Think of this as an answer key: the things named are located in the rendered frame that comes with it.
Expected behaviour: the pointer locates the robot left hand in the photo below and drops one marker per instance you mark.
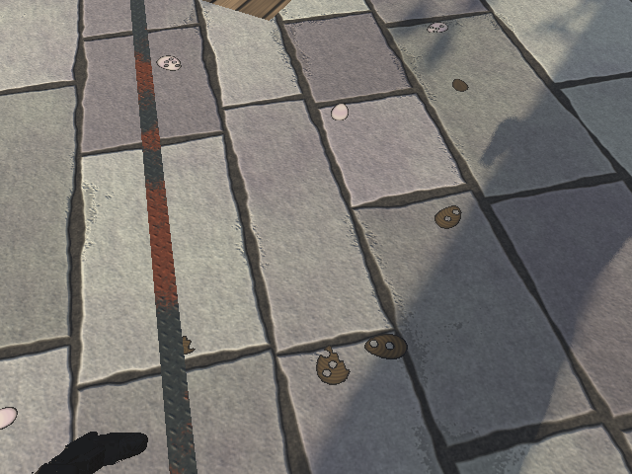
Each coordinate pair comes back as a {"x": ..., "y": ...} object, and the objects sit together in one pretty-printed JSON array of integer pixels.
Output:
[{"x": 90, "y": 452}]

